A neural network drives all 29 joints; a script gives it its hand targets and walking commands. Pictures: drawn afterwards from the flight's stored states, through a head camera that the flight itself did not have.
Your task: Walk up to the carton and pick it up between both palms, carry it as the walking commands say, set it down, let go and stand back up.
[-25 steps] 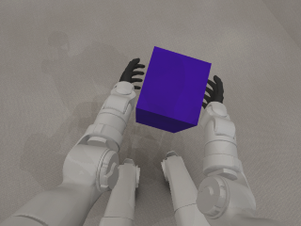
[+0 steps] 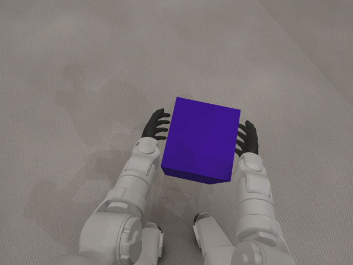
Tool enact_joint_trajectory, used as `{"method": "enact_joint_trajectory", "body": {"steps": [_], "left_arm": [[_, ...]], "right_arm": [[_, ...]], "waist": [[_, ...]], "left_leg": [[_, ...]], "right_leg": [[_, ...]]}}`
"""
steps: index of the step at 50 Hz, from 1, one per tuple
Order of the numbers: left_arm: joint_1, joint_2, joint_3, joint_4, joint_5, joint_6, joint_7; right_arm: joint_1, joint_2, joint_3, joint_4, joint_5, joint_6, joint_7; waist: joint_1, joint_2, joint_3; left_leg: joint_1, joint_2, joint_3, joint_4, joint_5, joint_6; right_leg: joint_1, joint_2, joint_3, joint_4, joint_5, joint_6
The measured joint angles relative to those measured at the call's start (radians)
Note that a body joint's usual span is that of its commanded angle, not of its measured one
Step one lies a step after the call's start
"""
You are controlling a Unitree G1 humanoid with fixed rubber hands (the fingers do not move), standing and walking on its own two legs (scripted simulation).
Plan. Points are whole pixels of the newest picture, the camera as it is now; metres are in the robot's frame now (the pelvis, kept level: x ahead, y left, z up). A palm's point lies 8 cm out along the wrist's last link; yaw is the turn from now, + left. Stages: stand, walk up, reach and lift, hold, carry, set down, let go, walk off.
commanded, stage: reach and lift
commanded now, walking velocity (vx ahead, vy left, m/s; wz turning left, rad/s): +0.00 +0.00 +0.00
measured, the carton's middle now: (195, 148) +0.38 -0.09 -0.12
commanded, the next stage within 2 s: none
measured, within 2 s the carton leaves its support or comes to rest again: neither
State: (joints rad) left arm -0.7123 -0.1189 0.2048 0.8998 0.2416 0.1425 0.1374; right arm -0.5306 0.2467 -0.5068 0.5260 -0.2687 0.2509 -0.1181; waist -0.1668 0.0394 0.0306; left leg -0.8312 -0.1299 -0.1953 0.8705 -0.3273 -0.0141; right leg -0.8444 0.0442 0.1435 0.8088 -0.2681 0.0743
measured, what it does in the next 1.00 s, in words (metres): stands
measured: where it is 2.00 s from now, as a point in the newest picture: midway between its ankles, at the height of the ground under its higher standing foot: (180, 251)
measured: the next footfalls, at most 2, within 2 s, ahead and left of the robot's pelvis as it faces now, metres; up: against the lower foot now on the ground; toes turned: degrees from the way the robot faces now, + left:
none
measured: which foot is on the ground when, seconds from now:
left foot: down 0.00-1.00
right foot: down 0.00-1.00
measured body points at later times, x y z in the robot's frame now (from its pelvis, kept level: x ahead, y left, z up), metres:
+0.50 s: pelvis +0.02 +0.00 +0.04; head +0.07 +0.01 +0.48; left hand +0.40 +0.04 +0.02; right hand +0.33 -0.19 +0.02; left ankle +0.05 +0.12 -0.69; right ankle +0.07 -0.16 -0.69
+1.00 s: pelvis +0.02 +0.00 +0.05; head +0.00 +0.00 +0.50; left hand +0.38 +0.03 +0.07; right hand +0.31 -0.20 +0.07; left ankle +0.05 +0.11 -0.69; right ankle +0.07 -0.15 -0.69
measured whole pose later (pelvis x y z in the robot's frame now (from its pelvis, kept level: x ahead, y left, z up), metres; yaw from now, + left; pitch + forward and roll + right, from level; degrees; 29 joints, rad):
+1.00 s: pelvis +0.02 +0.00 +0.05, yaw -1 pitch -5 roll +0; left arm -0.65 -0.12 0.16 0.91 0.21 0.46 0.14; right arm -0.48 0.23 -0.47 0.54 -0.25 0.58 -0.16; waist -0.16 0.00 0.03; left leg -0.18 -0.08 -0.19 0.49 -0.22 0.00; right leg -0.20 0.02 0.15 0.43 -0.16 0.06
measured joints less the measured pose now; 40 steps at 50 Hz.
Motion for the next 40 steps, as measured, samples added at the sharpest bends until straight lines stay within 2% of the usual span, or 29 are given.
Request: {"method": "enact_joint_trajectory", "body": {"steps": [6, 12, 22, 35, 40], "left_arm": [[0.055, 0.003, -0.044, -0.030, -0.045, 0.004, 0.013], [0.094, -0.004, -0.028, -0.020, -0.032, 0.031, 0.010], [0.123, -0.001, -0.013, -0.016, -0.011, 0.111, 0.003], [0.102, -0.004, -0.031, 0.015, -0.008, 0.199, 0.005], [0.091, -0.009, -0.029, 0.016, -0.013, 0.234, 0.004]], "right_arm": [[0.049, -0.018, 0.057, -0.005, 0.059, 0.001, -0.015], [0.073, -0.027, 0.085, 0.032, 0.079, 0.026, -0.031], [0.060, -0.022, 0.078, 0.087, 0.047, 0.090, -0.037], [0.059, -0.021, 0.046, 0.070, 0.011, 0.195, -0.023], [0.052, -0.019, 0.034, 0.046, 0.004, 0.246, -0.022]], "waist": [[0.010, -0.008, -0.017], [0.016, -0.012, -0.053], [-0.005, -0.026, -0.061], [-0.022, -0.034, -0.035], [-0.017, -0.035, -0.013]], "left_leg": [[0.079, 0.012, -0.008, -0.061, 0.009, -0.003], [0.175, 0.024, -0.016, -0.123, 0.017, -0.002], [0.330, 0.030, -0.023, -0.210, 0.044, 0.009], [0.506, 0.029, -0.012, -0.311, 0.085, 0.024], [0.568, 0.035, -0.003, -0.333, 0.089, 0.023]], "right_leg": [[0.077, 0.002, -0.003, -0.058, 0.009, -0.010], [0.176, 0.004, -0.007, -0.125, 0.021, -0.018], [0.342, -0.005, -0.008, -0.230, 0.053, -0.017], [0.520, -0.026, 0.001, -0.334, 0.092, -0.008], [0.579, -0.025, 0.008, -0.353, 0.098, -0.009]]}}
